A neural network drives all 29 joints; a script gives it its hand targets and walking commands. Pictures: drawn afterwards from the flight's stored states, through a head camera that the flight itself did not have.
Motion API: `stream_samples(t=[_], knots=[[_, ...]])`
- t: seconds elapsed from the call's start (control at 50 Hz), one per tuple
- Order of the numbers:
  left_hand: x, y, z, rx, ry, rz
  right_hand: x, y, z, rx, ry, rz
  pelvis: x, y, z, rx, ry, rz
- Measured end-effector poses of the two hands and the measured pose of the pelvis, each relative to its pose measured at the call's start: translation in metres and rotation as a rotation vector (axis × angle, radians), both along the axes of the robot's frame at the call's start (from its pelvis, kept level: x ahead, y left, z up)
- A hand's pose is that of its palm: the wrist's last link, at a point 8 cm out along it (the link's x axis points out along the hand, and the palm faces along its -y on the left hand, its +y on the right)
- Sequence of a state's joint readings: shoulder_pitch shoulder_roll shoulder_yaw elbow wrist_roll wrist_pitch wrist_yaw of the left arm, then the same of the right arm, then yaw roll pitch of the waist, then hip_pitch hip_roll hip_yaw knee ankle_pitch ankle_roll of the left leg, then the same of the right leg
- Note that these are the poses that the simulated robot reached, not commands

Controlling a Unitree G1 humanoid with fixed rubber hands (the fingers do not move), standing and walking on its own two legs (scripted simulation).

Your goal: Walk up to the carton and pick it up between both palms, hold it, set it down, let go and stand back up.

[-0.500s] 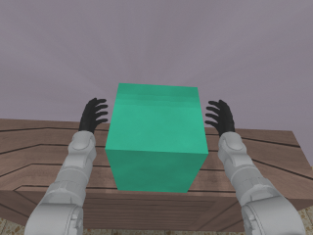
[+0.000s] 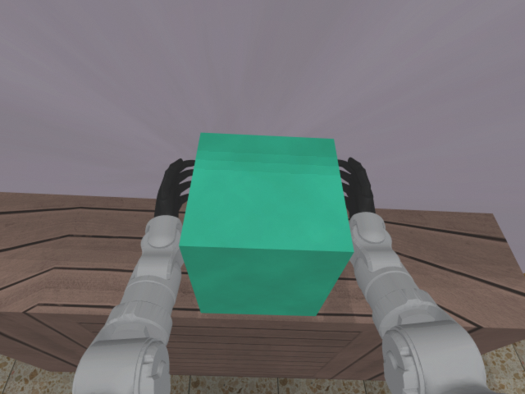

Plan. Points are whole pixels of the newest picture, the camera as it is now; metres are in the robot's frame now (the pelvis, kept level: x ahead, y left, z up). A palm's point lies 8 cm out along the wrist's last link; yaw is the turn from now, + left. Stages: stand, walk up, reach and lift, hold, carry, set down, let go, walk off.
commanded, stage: reach and lift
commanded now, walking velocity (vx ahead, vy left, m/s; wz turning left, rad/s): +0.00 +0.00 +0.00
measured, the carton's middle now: (262, 231) +0.38 +0.05 +0.00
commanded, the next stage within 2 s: none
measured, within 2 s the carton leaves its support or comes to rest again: leaves its support in 1.46 s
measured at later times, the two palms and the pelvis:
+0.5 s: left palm (169, 216) +0.35 +0.20 +0.05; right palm (365, 219) +0.39 -0.10 +0.06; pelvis +0.01 +0.00 +0.01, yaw +0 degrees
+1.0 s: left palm (168, 217) +0.35 +0.20 +0.05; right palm (363, 218) +0.39 -0.10 +0.06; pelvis +0.01 +0.00 +0.01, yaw +0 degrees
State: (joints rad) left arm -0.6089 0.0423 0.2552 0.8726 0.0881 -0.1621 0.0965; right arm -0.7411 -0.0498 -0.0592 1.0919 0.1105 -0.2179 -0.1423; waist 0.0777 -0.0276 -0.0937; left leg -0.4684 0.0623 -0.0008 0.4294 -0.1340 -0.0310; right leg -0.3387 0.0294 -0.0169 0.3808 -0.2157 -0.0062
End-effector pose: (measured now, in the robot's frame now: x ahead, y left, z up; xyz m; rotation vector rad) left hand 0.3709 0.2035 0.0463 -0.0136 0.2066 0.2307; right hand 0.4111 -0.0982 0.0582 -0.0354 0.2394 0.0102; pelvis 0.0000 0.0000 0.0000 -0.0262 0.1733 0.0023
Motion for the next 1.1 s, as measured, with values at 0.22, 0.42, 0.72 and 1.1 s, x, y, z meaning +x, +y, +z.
stream_samples(t=[0.22,0.42,0.72,1.1], knots=[[-0.006,-0.005,0.002,-0.004,0.011,0.005,-0.008,-0.003,0.002,-0.017,-0.006,-0.026,-0.001,0.002,0.003,0.006,-0.042,-0.005],[-0.013,-0.007,0.007,0.045,-0.018,-0.034,-0.022,-0.007,0.008,-0.058,-0.046,-0.029,0.005,0.003,0.008,0.014,-0.091,-0.007],[-0.017,-0.005,0.004,0.043,0.017,-0.032,-0.021,-0.003,0.005,-0.075,-0.027,-0.003,0.008,-0.002,0.010,0.019,-0.110,-0.001],[-0.017,-0.005,0.004,0.033,0.014,-0.028,-0.021,-0.003,0.004,-0.072,-0.045,-0.009,0.008,-0.004,0.010,0.021,-0.112,0.002]])
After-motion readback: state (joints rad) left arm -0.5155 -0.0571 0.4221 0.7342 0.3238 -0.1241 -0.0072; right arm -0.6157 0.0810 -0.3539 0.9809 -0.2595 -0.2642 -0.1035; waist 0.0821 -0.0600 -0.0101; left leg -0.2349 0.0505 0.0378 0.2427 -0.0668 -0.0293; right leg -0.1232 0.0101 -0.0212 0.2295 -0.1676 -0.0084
